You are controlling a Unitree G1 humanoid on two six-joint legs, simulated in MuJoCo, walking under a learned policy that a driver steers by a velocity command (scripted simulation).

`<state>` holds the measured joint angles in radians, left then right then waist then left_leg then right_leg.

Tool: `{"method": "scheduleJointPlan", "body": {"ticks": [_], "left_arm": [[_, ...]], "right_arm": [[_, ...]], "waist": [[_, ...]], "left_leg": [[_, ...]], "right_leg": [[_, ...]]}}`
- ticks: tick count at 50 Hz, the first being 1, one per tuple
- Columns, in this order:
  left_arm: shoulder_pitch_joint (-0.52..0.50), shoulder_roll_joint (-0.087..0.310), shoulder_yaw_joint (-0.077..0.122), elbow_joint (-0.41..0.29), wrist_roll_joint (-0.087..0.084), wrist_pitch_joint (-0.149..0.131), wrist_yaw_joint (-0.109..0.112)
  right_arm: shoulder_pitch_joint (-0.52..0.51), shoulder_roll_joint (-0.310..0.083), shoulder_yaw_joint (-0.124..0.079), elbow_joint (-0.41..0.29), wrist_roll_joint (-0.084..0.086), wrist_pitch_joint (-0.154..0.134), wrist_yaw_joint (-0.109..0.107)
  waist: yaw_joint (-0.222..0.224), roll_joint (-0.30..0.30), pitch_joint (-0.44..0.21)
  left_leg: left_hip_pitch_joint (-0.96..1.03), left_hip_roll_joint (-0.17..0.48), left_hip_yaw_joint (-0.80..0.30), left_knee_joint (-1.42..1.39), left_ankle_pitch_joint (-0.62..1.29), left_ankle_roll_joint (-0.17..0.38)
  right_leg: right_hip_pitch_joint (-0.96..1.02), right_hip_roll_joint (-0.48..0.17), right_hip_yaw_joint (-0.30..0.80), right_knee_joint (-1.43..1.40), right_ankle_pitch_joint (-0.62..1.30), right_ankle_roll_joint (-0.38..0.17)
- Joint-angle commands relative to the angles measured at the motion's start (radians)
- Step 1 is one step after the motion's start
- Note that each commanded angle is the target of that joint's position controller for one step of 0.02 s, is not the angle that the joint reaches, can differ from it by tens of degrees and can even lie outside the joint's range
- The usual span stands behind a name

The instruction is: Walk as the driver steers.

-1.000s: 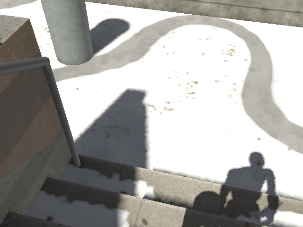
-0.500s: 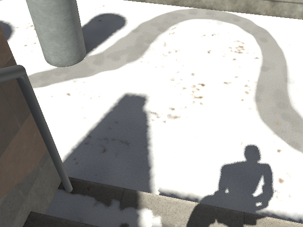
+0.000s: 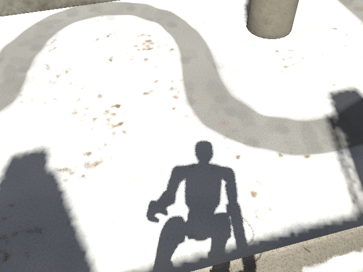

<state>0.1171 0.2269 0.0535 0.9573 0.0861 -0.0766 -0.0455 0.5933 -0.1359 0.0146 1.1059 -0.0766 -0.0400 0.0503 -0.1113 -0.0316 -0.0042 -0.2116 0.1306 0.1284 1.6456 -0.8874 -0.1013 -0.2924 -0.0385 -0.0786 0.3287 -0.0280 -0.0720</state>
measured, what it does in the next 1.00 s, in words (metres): goes down: left foot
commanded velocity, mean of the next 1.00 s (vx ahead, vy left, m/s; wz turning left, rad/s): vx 0.07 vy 0.00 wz -0.10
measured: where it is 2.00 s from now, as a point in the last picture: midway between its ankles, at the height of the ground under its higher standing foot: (176, 269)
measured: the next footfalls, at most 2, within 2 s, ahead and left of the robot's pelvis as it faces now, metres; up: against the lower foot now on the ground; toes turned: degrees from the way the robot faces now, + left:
left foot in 0.24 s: +0.12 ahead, +0.16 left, +0.00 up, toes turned +0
left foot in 1.42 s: +0.44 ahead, +0.12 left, -0.18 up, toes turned +1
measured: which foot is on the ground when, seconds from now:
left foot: up 0.00-0.22, down 0.24-1.00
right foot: down 0.00-1.00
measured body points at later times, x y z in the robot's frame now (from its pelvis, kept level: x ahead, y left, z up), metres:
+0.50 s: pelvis +0.10 +0.05 -0.03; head +0.12 +0.05 +0.42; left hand +0.21 +0.30 -0.16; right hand +0.13 -0.21 -0.17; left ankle +0.08 +0.16 -0.75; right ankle +0.07 -0.08 -0.75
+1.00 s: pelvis +0.13 +0.03 -0.03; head +0.14 +0.02 +0.42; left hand +0.16 +0.28 -0.18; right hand +0.08 -0.23 -0.18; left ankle +0.08 +0.15 -0.75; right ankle +0.08 -0.06 -0.75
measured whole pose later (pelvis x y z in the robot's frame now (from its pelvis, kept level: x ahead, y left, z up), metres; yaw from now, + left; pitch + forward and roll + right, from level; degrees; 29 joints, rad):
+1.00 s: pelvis +0.13 +0.03 -0.03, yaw -4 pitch -2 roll +0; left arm 0.32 0.20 0.07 1.09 0.07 -0.11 -0.02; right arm 0.38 -0.23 -0.10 1.05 -0.06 -0.07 0.02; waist -0.02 0.02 0.04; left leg -0.19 0.05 0.06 0.69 -0.49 0.15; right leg -0.20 0.01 -0.10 0.65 -0.42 -0.11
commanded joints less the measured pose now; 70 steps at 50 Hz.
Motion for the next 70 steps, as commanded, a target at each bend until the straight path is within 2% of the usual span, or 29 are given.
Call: {"method": "scheduleJointPlan", "body": {"ticks": [1, 3, 5, 7, 10, 12, 13, 14, 15, 17, 27, 29, 33, 34, 36, 43, 44, 46, 49, 51, 52, 54, 58, 60, 61, 62, 63, 67, 70], "left_arm": [[0.56, 0.253, 0.08, 0.087, -0.022, 0.014, 0.027], [0.302, 0.125, 0.022, 0.01, -0.008, 0.006, -0.004], [0.208, 0.083, -0.003, -0.026, -0.029, -0.037, -0.016], [0.11, 0.086, -0.018, -0.072, -0.049, -0.051, -0.04], [-0.005, 0.102, -0.034, -0.105, -0.003, -0.028, -0.066], [-0.117, 0.082, -0.053, -0.123, -0.036, -0.017, -0.071], [-0.103, 0.085, -0.053, -0.115, -0.069, -0.009, -0.076], [0.204, 0.112, -0.012, -0.078, -0.126, 0.011, -0.077], [0.374, 0.165, 0.014, -0.025, -0.137, 0.026, -0.043], [0.267, 0.121, 0.006, -0.03, -0.1, 0.037, -0.015], [0.111, 0.114, 0.016, 0.022, -0.093, 0.027, -0.026], [0.106, 0.024, -0.019, 0.045, -0.1, 0.102, 0.067], [0.075, 0.079, -0.02, 0.071, -0.095, 0.137, 0.086], [0.131, 0.145, -0.003, 0.068, -0.075, 0.097, 0.013], [0.083, 0.161, 0.016, 0.081, -0.057, 0.053, -0.033], [0.144, 0.038, 0.028, 0.114, -0.03, 0.009, 0.031], [0.015, 0.027, 0.02, 0.071, -0.054, 0.062, 0.051], [0.136, -0.025, 0.014, 0.094, -0.021, -0.018, 0.034], [0.309, -0.029, 0.017, 0.12, -0.01, -0.062, 0.012], [0.659, 0.075, 0.03, 0.197, 0.026, -0.078, 0.013], [0.742, 0.098, 0.025, 0.241, 0.028, -0.076, -0.004], [0.513, 0.028, 0.008, 0.191, 0.017, -0.057, -0.01], [0.326, -0.191, -0.074, 0.116, 0.028, -0.052, 0.06], [0.397, -0.09, -0.069, 0.152, 0.029, -0.077, 0.061], [0.424, -0.07, -0.073, 0.153, 0.025, -0.075, 0.052], [0.344, 0.047, -0.029, 0.14, -0.151, -0.052, 0.064], [0.542, -0.075, -0.086, 0.194, 0.035, -0.065, 0.038], [0.57, -0.041, -0.063, 0.188, -0.017, -0.039, 0.045], [0.51, 0.016, -0.041, 0.174, 0.006, 0.008, 0.024]], "right_arm": [[-0.34, -0.159, -0.03, -0.28, 0.072, -0.052, 0.042], [-0.304, -0.172, -0.033, -0.285, 0.037, -0.065, -0.018], [-0.111, -0.059, -0.019, -0.193, 0.014, -0.041, -0.036], [-0.004, -0.07, -0.042, -0.106, -0.004, -0.027, 0.009], [0.09, -0.081, -0.043, -0.073, -0.006, -0.037, 0.045], [0.141, -0.165, -0.084, -0.08, 0.026, -0.064, 0.043], [0.08, -0.177, -0.083, -0.105, 0.044, -0.077, 0.041], [-0.3, -0.282, -0.071, -0.21, 0.099, -0.082, 0.036], [-0.468, -0.284, -0.068, -0.259, 0.09, -0.078, 0.058], [-0.491, -0.288, -0.084, -0.258, 0.088, -0.072, 0.06], [-0.344, -0.231, -0.112, -0.155, 0.09, -0.06, 0.053], [-0.263, -0.136, -0.071, -0.116, 0.084, 0.035, -0.065], [-0.331, -0.19, -0.073, -0.123, 0.084, 0.074, -0.084], [-0.355, -0.265, -0.097, -0.149, 0.085, 0.016, 0.013], [-0.378, -0.292, -0.124, -0.132, 0.066, -0.038, 0.071], [-0.189, -0.226, -0.165, -0.072, 0.025, -0.054, -0.015], [-0.251, -0.21, -0.137, -0.084, 0.05, 0.016, -0.05], [-0.158, -0.159, -0.131, -0.079, 0.028, -0.042, -0.038], [-0.334, -0.182, -0.122, -0.113, 0.012, -0.046, -0.034], [-0.49, -0.079, -0.105, -0.206, -0.01, -0.061, -0.017], [-0.509, -0.049, -0.09, -0.22, 0.023, -0.07, -0.021], [-0.464, -0.142, -0.104, -0.192, 0.028, -0.081, -0.039], [-0.352, -0.043, -0.056, -0.162, -0.06, -0.039, -0.011], [-0.383, -0.03, -0.045, -0.199, -0.021, -0.037, 0.0], [-0.389, -0.053, -0.049, -0.21, -0.012, -0.035, 0.003], [-0.51, -0.11, -0.07, -0.229, 0.066, -0.015, 0.004], [-0.486, -0.052, -0.035, -0.251, -0.019, -0.025, 0.005], [-0.607, -0.093, -0.043, -0.266, -0.03, -0.03, -0.001], [-0.316, -0.116, -0.056, -0.126, -0.01, -0.045, -0.011]], "waist": [[0.318, -0.028, -0.295], [0.135, 0.086, -0.046], [0.015, -0.037, 0.106], [-0.042, -0.001, 0.081], [-0.096, -0.047, -0.008], [-0.151, 0.008, -0.038], [-0.127, 0.048, -0.019], [0.16, 0.235, -0.043], [0.247, 0.224, -0.059], [0.211, 0.065, -0.041], [0.118, 0.049, -0.066], [0.106, 0.044, -0.12], [0.109, 0.059, -0.042], [0.132, 0.059, 0.113], [0.111, 0.048, 0.098], [0.05, 0.141, 0.128], [0.064, 0.133, 0.114], [0.044, 0.152, 0.135], [0.182, 0.058, 0.141], [0.324, -0.242, 0.031], [0.339, -0.115, 0.188], [0.235, 0.101, 0.193], [0.124, -0.01, 0.157], [0.143, -0.019, 0.117], [0.147, -0.006, 0.11], [0.139, -0.019, 0.13], [0.182, 0.006, 0.129], [0.229, 0.015, 0.198], [0.129, 0.061, 0.152]], "left_leg": [[-0.943, 0.024, -0.097, 0.361, -0.143, -0.014], [-0.638, 0.077, -0.165, 0.018, 0.012, 0.05], [-0.321, 0.002, -0.123, -0.239, 0.41, 0.085], [-0.138, -0.009, -0.107, -0.549, 0.811, 0.081], [0.151, -0.057, -0.099, -0.451, 1.037, 0.053], [0.288, -0.091, -0.066, -0.578, 0.899, 0.008], [0.22, -0.093, -0.064, -0.777, 0.883, 0.003], [-0.021, 0.009, -0.25, -1.062, 1.272, 0.13], [-0.08, 0.014, -0.23, -1.105, 1.271, 0.182], [-0.096, -0.031, -0.177, -1.155, 0.949, 0.15], [0.04, -0.088, -0.091, -1.109, 1.104, 0.117], [0.108, 0.015, -0.149, -1.081, 1.432, 0.151], [0.077, 0.0, -0.143, -1.14, 1.165, 0.153], [-0.016, -0.099, -0.078, -1.188, 0.827, 0.128], [-0.024, -0.102, -0.073, -1.241, 0.643, 0.131], [0.033, 0.103, -0.345, -1.377, 0.028, 0.374], [0.102, 0.093, -0.363, -1.321, 0.459, 0.311], [0.06, 0.188, -0.441, -1.368, 0.132, 0.428], [-0.221, 0.054, -0.255, -1.114, 0.19, 0.406], [-0.592, -0.212, -0.135, -0.478, 0.198, 0.266], [-0.848, -0.186, -0.382, -0.453, 0.263, 0.268], [-0.821, -0.11, -0.332, -0.408, 0.474, 0.249], [-0.471, -0.009, -0.267, -0.765, 1.122, 0.247], [-0.238, -0.023, -0.181, -0.913, 1.468, 0.209], [-0.152, -0.042, -0.133, -0.939, 1.439, 0.194], [-0.134, -0.126, -0.079, -1.016, 1.424, 0.147], [-0.075, -0.032, -0.142, -0.98, 1.358, 0.169], [-0.258, -0.027, -0.128, -1.203, 1.117, 0.175], [0.025, -0.025, -0.123, -1.372, 1.108, 0.162]], "right_leg": [[0.953, -0.435, 0.321, 0.286, 1.118, -0.355], [0.228, -0.391, 0.218, 0.179, 0.825, -0.284], [-0.275, -0.244, 0.123, 0.012, 0.591, -0.258], [-0.455, -0.174, 0.078, 0.005, 0.343, -0.216], [-0.616, -0.126, 0.066, 0.215, 0.293, -0.136], [-0.599, -0.092, 0.047, 0.342, 0.277, -0.051], [-0.471, -0.083, 0.05, 0.415, 0.24, -0.002], [-0.195, -0.013, -0.001, 0.424, -0.13, 0.093], [-0.078, 0.009, -0.004, 0.418, -0.335, 0.122], [-0.106, 0.022, -0.022, 0.35, -0.37, 0.089], [0.041, -0.004, -0.01, 0.229, -0.026, 0.097], [0.112, -0.065, 0.046, 0.259, 0.153, 0.084], [0.114, -0.073, 0.054, 0.197, 0.055, 0.074], [0.013, -0.005, -0.01, 0.146, -0.131, 0.1], [0.009, 0.003, -0.024, 0.113, -0.25, 0.099], [-0.098, 0.009, -0.009, 0.282, -0.564, -0.031], [-0.147, 0.047, -0.043, 0.353, -0.412, -0.005], [-0.116, 0.02, 0.007, 0.393, -0.437, -0.052], [0.227, 0.049, -0.025, 0.286, -0.35, -0.077], [0.525, -0.236, 0.604, 0.007, -0.287, -0.279], [0.538, -0.376, 0.77, -0.088, -0.43, -0.361], [0.441, -0.303, 0.528, -0.003, -0.433, -0.279], [-0.013, -0.105, 0.174, 0.142, -0.234, -0.134], [-0.236, -0.055, 0.088, 0.215, -0.309, -0.112], [-0.314, -0.048, 0.084, 0.216, -0.351, -0.115], [-0.251, -0.044, 0.141, 0.255, -0.288, -0.091], [-0.34, -0.084, 0.141, 0.261, -0.389, -0.118], [-0.003, -0.148, 0.242, 0.407, -0.312, -0.129], [0.037, -0.134, 0.212, 0.745, -0.095, -0.093]]}}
